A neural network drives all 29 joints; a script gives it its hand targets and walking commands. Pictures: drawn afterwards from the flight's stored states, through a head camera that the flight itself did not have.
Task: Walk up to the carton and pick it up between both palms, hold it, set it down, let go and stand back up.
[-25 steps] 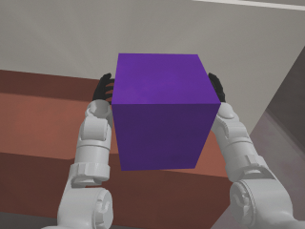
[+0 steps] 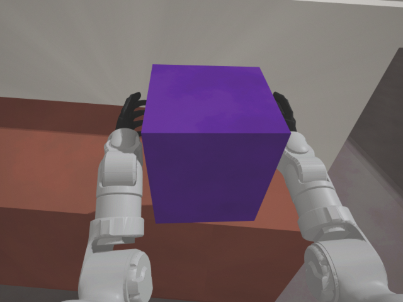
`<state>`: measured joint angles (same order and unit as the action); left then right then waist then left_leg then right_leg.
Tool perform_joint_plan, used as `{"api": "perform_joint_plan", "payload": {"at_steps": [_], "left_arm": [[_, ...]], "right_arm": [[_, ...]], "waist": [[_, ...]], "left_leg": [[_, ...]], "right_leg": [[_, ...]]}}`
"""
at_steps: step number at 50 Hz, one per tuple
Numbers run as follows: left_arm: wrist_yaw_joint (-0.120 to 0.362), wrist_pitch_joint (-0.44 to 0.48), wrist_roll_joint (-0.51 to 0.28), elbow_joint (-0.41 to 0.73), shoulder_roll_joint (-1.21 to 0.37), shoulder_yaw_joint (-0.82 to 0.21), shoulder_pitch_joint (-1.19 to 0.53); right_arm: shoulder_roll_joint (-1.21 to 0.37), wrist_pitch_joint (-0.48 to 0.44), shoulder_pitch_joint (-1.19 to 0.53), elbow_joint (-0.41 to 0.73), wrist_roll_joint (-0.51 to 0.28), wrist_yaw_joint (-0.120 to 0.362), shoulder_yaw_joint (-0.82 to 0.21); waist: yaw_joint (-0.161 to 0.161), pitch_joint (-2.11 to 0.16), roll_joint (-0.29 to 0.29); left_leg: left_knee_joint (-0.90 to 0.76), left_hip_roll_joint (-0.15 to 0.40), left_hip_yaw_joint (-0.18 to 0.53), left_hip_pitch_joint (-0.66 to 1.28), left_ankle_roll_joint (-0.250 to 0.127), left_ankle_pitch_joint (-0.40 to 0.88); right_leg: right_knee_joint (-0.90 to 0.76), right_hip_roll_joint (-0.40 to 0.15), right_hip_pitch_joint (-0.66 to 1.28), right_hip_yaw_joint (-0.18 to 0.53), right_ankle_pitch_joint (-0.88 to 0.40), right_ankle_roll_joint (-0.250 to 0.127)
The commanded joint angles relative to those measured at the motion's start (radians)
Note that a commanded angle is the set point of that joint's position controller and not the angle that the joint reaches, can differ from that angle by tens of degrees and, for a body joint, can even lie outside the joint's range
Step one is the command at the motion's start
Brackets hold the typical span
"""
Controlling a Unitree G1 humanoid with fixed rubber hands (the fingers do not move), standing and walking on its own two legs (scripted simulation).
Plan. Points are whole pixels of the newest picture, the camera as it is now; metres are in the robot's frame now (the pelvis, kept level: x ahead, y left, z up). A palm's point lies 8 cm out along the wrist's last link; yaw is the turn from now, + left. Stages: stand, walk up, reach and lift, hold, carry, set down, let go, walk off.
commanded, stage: reach and lift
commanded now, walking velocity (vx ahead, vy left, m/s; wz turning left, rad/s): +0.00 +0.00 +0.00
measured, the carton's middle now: (206, 147) +0.38 +0.00 +0.15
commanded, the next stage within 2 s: hold in 0.64 s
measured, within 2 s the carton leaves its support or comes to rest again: neither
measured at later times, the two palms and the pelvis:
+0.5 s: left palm (124, 128) +0.37 +0.15 +0.20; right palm (285, 127) +0.37 -0.15 +0.20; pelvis +0.00 -0.01 +0.00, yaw +1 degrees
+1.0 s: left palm (116, 127) +0.36 +0.16 +0.22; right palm (286, 122) +0.36 -0.14 +0.22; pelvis -0.01 -0.01 +0.00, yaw +0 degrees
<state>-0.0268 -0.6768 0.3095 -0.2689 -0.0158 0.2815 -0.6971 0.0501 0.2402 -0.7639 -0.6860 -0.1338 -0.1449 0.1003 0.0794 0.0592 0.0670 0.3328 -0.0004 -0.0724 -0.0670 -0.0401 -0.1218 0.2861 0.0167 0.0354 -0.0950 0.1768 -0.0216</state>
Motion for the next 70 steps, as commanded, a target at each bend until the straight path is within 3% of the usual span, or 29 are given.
{"api": "perform_joint_plan", "payload": {"at_steps": [1, 4, 6, 8, 10, 12, 13, 15, 16, 20, 23, 25, 28, 29, 31, 32, 36, 40, 45, 48, 51, 56, 59, 61, 64, 66, 67, 70], "left_arm": [[0.151, 0.061, -0.136, 0.160, -0.518, -0.396, -0.662], [0.143, 0.065, -0.159, 0.206, -0.532, -0.450, -0.697], [0.147, 0.059, -0.142, 0.161, -0.529, -0.431, -0.684], [0.146, 0.052, -0.142, 0.183, -0.531, -0.447, -0.661], [0.144, 0.046, -0.154, 0.227, -0.526, -0.471, -0.679], [0.149, 0.029, -0.137, 0.151, -0.505, -0.436, -0.643], [0.157, 0.026, -0.143, 0.151, -0.506, -0.428, -0.657], [0.171, 0.018, -0.115, 0.128, -0.496, -0.385, -0.648], [0.173, 0.024, -0.127, 0.141, -0.495, -0.388, -0.664], [0.158, 0.035, -0.181, 0.268, -0.544, -0.485, -0.692], [0.150, 0.011, -0.154, 0.203, -0.529, -0.467, -0.668], [0.155, 0.005, -0.144, 0.204, -0.509, -0.439, -0.651], [0.160, -0.013, -0.138, 0.199, -0.509, -0.432, -0.647], [0.160, -0.016, -0.138, 0.206, -0.509, -0.425, -0.643], [0.159, -0.020, -0.154, 0.241, -0.505, -0.441, -0.642], [0.160, -0.028, -0.144, 0.235, -0.513, -0.431, -0.639], [0.161, -0.049, -0.164, 0.313, -0.515, -0.484, -0.658], [0.173, -0.070, -0.146, 0.269, -0.502, -0.455, -0.651], [0.170, -0.070, -0.163, 0.267, -0.504, -0.460, -0.696], [0.162, -0.069, -0.166, 0.255, -0.506, -0.449, -0.690], [0.159, -0.070, -0.169, 0.276, -0.520, -0.474, -0.672], [0.180, -0.092, -0.123, 0.198, -0.497, -0.400, -0.671], [0.176, -0.082, -0.162, 0.271, -0.514, -0.449, -0.659], [0.169, -0.075, -0.180, 0.305, -0.514, -0.473, -0.681], [0.166, -0.077, -0.158, 0.274, -0.497, -0.459, -0.655], [0.162, -0.072, -0.169, 0.334, -0.503, -0.479, -0.666], [0.162, -0.075, -0.174, 0.336, -0.511, -0.491, -0.666], [0.166, -0.086, -0.175, 0.337, -0.511, -0.502, -0.653]], "right_arm": [[-0.559, -0.069, -0.789, 0.330, -0.068, 0.073, -0.327], [-0.557, -0.070, -0.796, 0.354, -0.073, 0.065, -0.340], [-0.555, -0.064, -0.790, 0.334, -0.056, 0.062, -0.328], [-0.543, -0.065, -0.780, 0.356, -0.065, 0.064, -0.340], [-0.543, -0.057, -0.765, 0.348, -0.080, 0.062, -0.344], [-0.516, -0.043, -0.767, 0.321, -0.067, 0.056, -0.327], [-0.518, -0.035, -0.748, 0.290, -0.058, 0.055, -0.303], [-0.530, -0.035, -0.755, 0.284, -0.056, 0.054, -0.306], [-0.535, -0.032, -0.748, 0.270, -0.052, 0.054, -0.296], [-0.549, -0.057, -0.806, 0.407, -0.106, 0.050, -0.369], [-0.520, -0.031, -0.791, 0.364, -0.097, 0.049, -0.347], [-0.529, -0.018, -0.765, 0.349, -0.091, 0.054, -0.346], [-0.534, -0.014, -0.788, 0.372, -0.096, 0.050, -0.350], [-0.532, -0.013, -0.793, 0.385, -0.100, 0.050, -0.350], [-0.555, -0.002, -0.791, 0.405, -0.108, 0.045, -0.374], [-0.547, 0.003, -0.792, 0.383, -0.114, 0.044, -0.373], [-0.551, 0.017, -0.788, 0.452, -0.148, 0.037, -0.407], [-0.539, 0.043, -0.777, 0.408, -0.124, 0.034, -0.372], [-0.542, 0.051, -0.803, 0.403, -0.107, 0.046, -0.346], [-0.564, 0.050, -0.840, 0.431, -0.117, 0.044, -0.363], [-0.552, 0.050, -0.801, 0.419, -0.119, 0.045, -0.379], [-0.525, 0.068, -0.793, 0.308, -0.086, 0.055, -0.307], [-0.545, 0.049, -0.819, 0.425, -0.127, 0.052, -0.362], [-0.564, 0.060, -0.805, 0.430, -0.148, 0.044, -0.383], [-0.547, 0.068, -0.800, 0.427, -0.147, 0.039, -0.387], [-0.561, 0.065, -0.790, 0.448, -0.153, 0.042, -0.400], [-0.559, 0.067, -0.777, 0.438, -0.157, 0.043, -0.390], [-0.549, 0.071, -0.781, 0.459, -0.152, 0.038, -0.394]], "waist": [[-0.011, -0.532, -0.060], [0.009, -0.554, -0.098], [0.012, -0.523, -0.080], [0.003, -0.523, -0.109], [0.028, -0.551, -0.120], [0.018, -0.477, -0.107], [0.033, -0.444, -0.103], [0.011, -0.426, -0.081], [0.014, -0.432, -0.083], [0.028, -0.601, -0.131], [0.031, -0.504, -0.123], [0.016, -0.456, -0.091], [0.013, -0.475, -0.099], [-0.005, -0.463, -0.085], [0.006, -0.478, -0.057], [-0.006, -0.465, -0.055], [0.012, -0.511, -0.112], [0.018, -0.412, -0.111], [0.031, -0.445, -0.113], [0.006, -0.463, -0.086], [0.011, -0.497, -0.109], [0.007, -0.365, -0.099], [0.011, -0.509, -0.107], [0.026, -0.508, -0.110], [0.009, -0.457, -0.096], [0.002, -0.492, -0.117], [0.022, -0.479, -0.129], [0.022, -0.484, -0.133]], "left_leg": [[-0.002, -0.002, 0.057, 0.249, 0.018, 0.199], [0.019, 0.001, 0.060, 0.292, 0.041, 0.237], [0.011, 0.000, 0.061, 0.291, 0.037, 0.196], [0.008, 0.000, 0.061, 0.284, 0.033, 0.213], [0.026, 0.001, 0.064, 0.293, 0.047, 0.263], [0.009, 0.005, 0.062, 0.273, 0.042, 0.191], [-0.005, 0.003, 0.059, 0.265, 0.036, 0.150], [-0.017, -0.002, 0.050, 0.229, 0.023, 0.119], [-0.025, -0.001, 0.047, 0.221, 0.022, 0.104], [0.043, 0.004, 0.068, 0.337, 0.050, 0.327], [0.024, 0.009, 0.069, 0.304, 0.057, 0.250], [0.000, 0.007, 0.061, 0.266, 0.035, 0.191], [-0.002, 0.001, 0.052, 0.267, 0.034, 0.175], [-0.006, 0.004, 0.053, 0.241, 0.031, 0.164], [-0.003, -0.001, 0.054, 0.238, 0.020, 0.182], [-0.003, 0.007, 0.053, 0.254, 0.024, 0.196], [0.014, -0.004, 0.050, 0.270, 0.036, 0.237], [-0.020, -0.002, 0.046, 0.212, 0.028, 0.099], [-0.028, 0.003, 0.054, 0.216, 0.030, 0.076], [-0.027, 0.001, 0.048, 0.203, 0.019, 0.069], [-0.007, 0.009, 0.051, 0.236, 0.027, 0.155], [-0.060, 0.015, 0.041, 0.169, 0.021, -0.003], [-0.022, 0.011, 0.047, 0.217, 0.029, 0.141], [0.008, 0.002, 0.049, 0.244, 0.037, 0.219], [-0.007, 0.002, 0.052, 0.225, 0.035, 0.166], [-0.012, 0.005, 0.054, 0.224, 0.029, 0.160], [-0.012, 0.007, 0.058, 0.223, 0.037, 0.179], [-0.006, 0.007, 0.053, 0.242, 0.041, 0.181]], "right_leg": [[-0.031, 0.007, -0.015, 0.026, -0.242, 0.074], [-0.031, 0.011, -0.055, 0.024, -0.240, 0.069], [-0.044, 0.006, -0.080, 0.020, -0.204, 0.070], [-0.034, 0.008, -0.065, 0.021, -0.222, 0.066], [-0.030, 0.015, -0.051, 0.014, -0.252, 0.064], [-0.044, 0.009, -0.070, 0.010, -0.182, 0.065], [-0.050, 0.003, -0.087, 0.015, -0.156, 0.066], [-0.048, -0.001, -0.052, 0.021, -0.151, 0.072], [-0.048, -0.001, -0.048, 0.020, -0.146, 0.071], [-0.018, 0.015, -0.040, 0.019, -0.298, 0.061], [-0.040, 0.018, -0.091, 0.003, -0.197, 0.057], [-0.049, 0.010, -0.082, 0.014, -0.170, 0.056], [-0.047, 0.005, -0.055, 0.018, -0.173, 0.069], [-0.048, 0.005, -0.059, 0.022, -0.149, 0.059], [-0.043, 0.004, -0.037, 0.022, -0.200, 0.067], [-0.039, 0.010, -0.038, 0.015, -0.196, 0.068], [-0.035, 0.008, -0.041, 0.028, -0.212, 0.065], [-0.051, 0.004, -0.054, 0.025, -0.102, 0.059], [-0.047, 0.001, -0.097, 0.023, -0.058, 0.057], [-0.044, 0.005, -0.078, 0.030, -0.073, 0.061], [-0.033, 0.009, -0.075, 0.022, -0.124, 0.057], [-0.055, 0.010, -0.085, 0.019, 0.014, 0.057], [-0.031, 0.016, -0.029, 0.022, -0.131, 0.056], [-0.030, 0.019, -0.039, 0.028, -0.182, 0.060], [-0.044, 0.014, -0.072, 0.028, -0.124, 0.061], [-0.036, 0.009, -0.057, 0.031, -0.133, 0.057], [-0.034, 0.013, -0.063, 0.025, -0.151, 0.055], [-0.040, 0.022, -0.059, 0.021, -0.139, 0.052]]}}
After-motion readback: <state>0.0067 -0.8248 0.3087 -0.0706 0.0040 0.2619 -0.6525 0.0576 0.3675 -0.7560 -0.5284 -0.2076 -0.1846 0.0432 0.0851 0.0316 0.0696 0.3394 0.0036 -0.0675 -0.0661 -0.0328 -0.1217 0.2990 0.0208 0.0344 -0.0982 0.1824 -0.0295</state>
